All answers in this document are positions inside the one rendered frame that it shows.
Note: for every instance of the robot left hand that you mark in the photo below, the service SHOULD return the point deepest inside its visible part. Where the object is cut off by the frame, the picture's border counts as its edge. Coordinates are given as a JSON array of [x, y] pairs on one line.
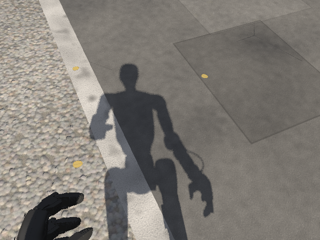
[[37, 225]]

